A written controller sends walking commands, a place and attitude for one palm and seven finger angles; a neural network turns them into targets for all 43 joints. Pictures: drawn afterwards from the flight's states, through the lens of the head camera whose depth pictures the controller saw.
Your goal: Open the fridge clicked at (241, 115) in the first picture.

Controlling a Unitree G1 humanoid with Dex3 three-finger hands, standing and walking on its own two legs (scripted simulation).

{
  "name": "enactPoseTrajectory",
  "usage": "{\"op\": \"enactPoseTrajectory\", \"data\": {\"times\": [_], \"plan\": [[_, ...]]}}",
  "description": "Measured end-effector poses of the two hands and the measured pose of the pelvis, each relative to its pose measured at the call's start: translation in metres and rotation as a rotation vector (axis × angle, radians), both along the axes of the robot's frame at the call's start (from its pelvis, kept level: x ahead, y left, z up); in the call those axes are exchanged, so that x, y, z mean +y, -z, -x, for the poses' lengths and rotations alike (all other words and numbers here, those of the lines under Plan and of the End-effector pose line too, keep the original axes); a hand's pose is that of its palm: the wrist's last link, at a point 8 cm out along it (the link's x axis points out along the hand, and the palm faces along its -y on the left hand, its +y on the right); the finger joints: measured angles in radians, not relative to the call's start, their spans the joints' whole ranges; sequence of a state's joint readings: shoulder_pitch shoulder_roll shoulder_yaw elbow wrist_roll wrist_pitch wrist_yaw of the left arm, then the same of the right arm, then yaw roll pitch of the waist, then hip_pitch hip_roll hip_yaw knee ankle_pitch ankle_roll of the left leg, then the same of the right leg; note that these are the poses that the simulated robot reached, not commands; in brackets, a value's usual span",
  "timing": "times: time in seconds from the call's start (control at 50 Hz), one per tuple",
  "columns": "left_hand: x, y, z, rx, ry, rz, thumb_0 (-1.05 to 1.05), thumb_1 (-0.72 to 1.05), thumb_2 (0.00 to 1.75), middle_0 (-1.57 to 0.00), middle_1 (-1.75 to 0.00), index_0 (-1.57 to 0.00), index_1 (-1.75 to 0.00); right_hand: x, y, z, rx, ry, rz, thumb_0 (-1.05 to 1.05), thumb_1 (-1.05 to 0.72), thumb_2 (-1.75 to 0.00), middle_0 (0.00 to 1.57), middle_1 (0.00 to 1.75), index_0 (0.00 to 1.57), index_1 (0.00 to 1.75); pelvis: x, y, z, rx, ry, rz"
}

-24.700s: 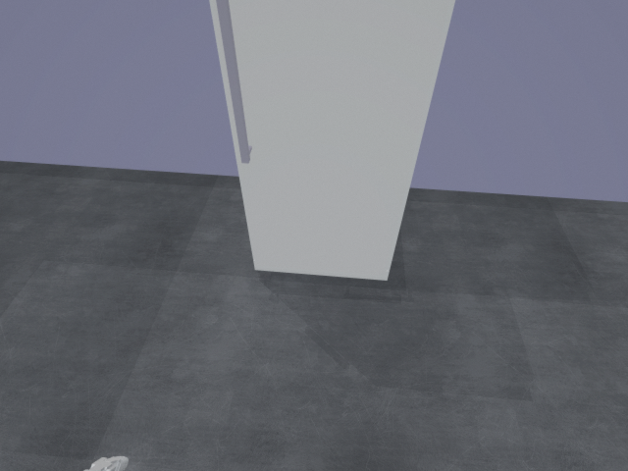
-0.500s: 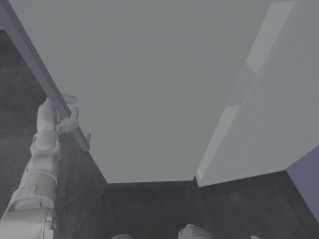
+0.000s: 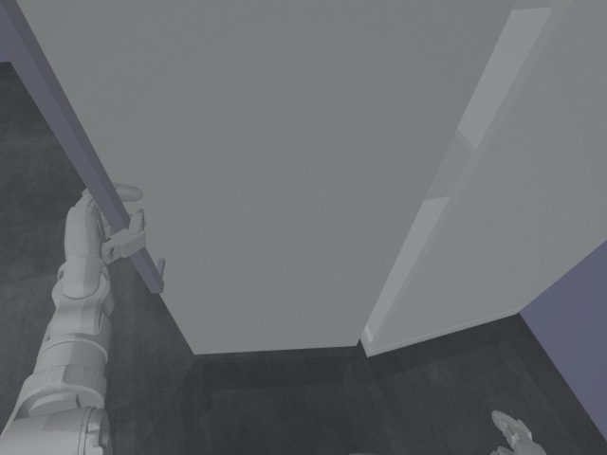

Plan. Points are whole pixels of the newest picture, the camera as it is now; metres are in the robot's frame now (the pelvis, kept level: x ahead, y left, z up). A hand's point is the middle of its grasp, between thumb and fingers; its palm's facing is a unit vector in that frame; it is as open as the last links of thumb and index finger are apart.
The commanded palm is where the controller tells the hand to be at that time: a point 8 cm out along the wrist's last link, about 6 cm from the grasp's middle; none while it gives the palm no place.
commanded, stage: stop walking and hold the door back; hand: left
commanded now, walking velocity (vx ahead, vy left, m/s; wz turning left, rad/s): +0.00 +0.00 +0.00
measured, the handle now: (110, 184) +0.43 +0.26 +0.11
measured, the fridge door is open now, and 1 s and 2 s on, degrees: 78 79 78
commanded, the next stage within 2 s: loosen the grip on the handle in 0.84 s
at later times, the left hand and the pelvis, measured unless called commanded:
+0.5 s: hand (134, 256) +0.36 +0.23 +0.05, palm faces +0.20 -0.95 -0.25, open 5.4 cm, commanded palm +0.33 +0.29 +0.04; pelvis -0.02 +0.01 +0.00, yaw -3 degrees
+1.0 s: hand (134, 244) +0.38 +0.23 +0.05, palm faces +0.19 -0.95 -0.23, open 5.5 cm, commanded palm +0.33 +0.28 +0.06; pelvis -0.04 +0.00 +0.00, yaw -2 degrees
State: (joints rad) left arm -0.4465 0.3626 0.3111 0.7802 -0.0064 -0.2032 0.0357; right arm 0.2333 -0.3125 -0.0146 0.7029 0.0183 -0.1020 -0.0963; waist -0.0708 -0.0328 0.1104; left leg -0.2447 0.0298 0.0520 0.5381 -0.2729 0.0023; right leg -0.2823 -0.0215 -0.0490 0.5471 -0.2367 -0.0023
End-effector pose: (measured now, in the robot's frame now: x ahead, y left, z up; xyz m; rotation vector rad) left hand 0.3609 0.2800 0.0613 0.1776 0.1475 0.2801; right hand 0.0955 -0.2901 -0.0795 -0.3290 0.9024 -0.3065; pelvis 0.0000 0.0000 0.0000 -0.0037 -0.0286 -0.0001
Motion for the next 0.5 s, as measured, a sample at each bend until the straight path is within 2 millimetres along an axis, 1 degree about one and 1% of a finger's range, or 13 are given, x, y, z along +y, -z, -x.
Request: {"op": "enactPoseTrajectory", "data": {"times": [0.06,0.1,0.18,0.26,0.3,0.36,0.5], "plan": [[0.000,0.001,0.005,-0.034,0.042,-0.011,-0.01,0.67,0.78,-0.45,-1.40,-0.45,-1.40,0.021,-0.009,-0.008,-0.032,-0.005,-0.020,0.01,-0.91,-0.90,0.20,0.30,0.20,0.30,0.007,-0.003,-0.001,0.007,0.019,-0.001],[-0.001,0.001,0.009,-0.037,0.070,-0.035,-0.01,0.69,0.77,-0.45,-1.40,-0.45,-1.40,0.036,-0.011,-0.012,-0.050,-0.021,-0.047,0.01,-0.91,-0.90,0.20,0.30,0.20,0.30,0.010,-0.005,-0.001,0.016,0.024,0.010],[-0.001,0.001,0.017,-0.047,0.081,-0.055,-0.02,0.69,0.76,-0.44,-1.39,-0.43,-1.40,0.060,-0.002,-0.018,-0.062,-0.050,-0.113,0.01,-0.91,-0.90,0.20,0.30,0.20,0.30,0.011,-0.001,-0.001,0.031,0.041,0.013],[-0.003,0.000,0.026,-0.030,0.079,-0.069,-0.04,0.69,0.76,-0.43,-1.38,-0.42,-1.40,0.073,0.009,-0.017,-0.045,-0.051,-0.158,0.01,-0.91,-0.90,0.20,0.30,0.20,0.30,0.014,-0.002,0.003,0.029,0.043,0.028],[-0.003,0.000,0.028,-0.020,0.078,-0.070,-0.04,0.69,0.77,-0.43,-1.38,-0.42,-1.40,0.075,0.012,-0.013,-0.034,-0.047,-0.165,0.01,-0.90,-0.90,0.20,0.30,0.20,0.30,0.014,-0.002,0.006,0.027,0.045,0.023],[-0.004,0.000,0.031,-0.004,0.074,-0.063,-0.05,0.68,0.79,-0.42,-1.38,-0.43,-1.40,0.072,0.015,-0.005,-0.022,-0.034,-0.156,0.01,-0.90,-0.90,0.20,0.30,0.21,0.30,0.014,-0.002,0.010,0.023,0.048,0.018],[-0.007,-0.001,0.035,0.027,0.056,-0.048,-0.06,0.68,0.80,-0.40,-1.38,-0.44,-1.40,0.047,0.014,0.024,0.011,0.006,-0.098,0.01,-0.90,-0.90,0.20,0.30,0.20,0.30,0.011,-0.002,0.021,0.016,0.046,0.014]]}}
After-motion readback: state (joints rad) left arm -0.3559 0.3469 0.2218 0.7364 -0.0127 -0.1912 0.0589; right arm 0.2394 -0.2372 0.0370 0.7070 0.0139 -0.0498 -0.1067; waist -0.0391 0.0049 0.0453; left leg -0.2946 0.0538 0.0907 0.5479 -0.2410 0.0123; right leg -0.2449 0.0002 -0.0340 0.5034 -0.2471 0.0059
